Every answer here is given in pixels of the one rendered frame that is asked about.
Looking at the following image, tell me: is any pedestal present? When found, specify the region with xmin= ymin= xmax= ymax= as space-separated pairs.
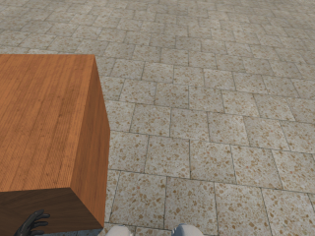
xmin=0 ymin=54 xmax=110 ymax=236

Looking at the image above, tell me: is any robot thigh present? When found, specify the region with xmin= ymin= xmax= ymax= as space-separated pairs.
xmin=105 ymin=225 xmax=133 ymax=236
xmin=171 ymin=224 xmax=204 ymax=236

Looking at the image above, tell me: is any robot left thigh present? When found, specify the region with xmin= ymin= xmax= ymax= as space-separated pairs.
xmin=105 ymin=225 xmax=133 ymax=236

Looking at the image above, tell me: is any robot right thigh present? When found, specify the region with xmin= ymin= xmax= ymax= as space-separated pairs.
xmin=171 ymin=224 xmax=204 ymax=236

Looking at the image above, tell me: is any left robot hand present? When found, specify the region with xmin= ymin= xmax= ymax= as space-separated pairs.
xmin=14 ymin=209 xmax=50 ymax=236

